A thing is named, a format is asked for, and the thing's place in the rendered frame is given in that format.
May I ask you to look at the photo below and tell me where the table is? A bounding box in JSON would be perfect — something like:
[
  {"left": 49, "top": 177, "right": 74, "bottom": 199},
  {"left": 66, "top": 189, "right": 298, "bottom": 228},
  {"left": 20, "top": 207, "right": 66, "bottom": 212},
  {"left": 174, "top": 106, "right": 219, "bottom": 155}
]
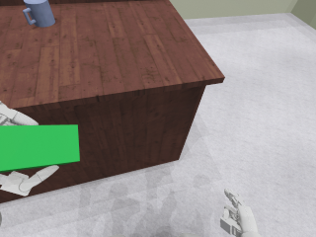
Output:
[{"left": 0, "top": 0, "right": 225, "bottom": 203}]

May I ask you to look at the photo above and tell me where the right robot hand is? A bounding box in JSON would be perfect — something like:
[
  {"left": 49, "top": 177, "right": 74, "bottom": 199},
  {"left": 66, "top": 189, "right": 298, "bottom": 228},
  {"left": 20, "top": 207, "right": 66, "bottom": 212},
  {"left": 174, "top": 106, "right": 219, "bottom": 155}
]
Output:
[{"left": 220, "top": 188, "right": 260, "bottom": 237}]

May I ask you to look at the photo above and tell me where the sponge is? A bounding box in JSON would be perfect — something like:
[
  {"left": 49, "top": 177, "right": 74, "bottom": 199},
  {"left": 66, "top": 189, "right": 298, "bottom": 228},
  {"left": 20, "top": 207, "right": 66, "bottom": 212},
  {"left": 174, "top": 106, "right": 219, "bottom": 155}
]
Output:
[{"left": 0, "top": 124, "right": 80, "bottom": 173}]

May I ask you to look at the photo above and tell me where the left robot hand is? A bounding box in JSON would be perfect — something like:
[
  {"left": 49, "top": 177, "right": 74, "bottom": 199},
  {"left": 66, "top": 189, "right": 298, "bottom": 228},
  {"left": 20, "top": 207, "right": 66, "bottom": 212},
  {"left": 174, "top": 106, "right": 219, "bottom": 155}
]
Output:
[{"left": 0, "top": 101, "right": 59, "bottom": 197}]

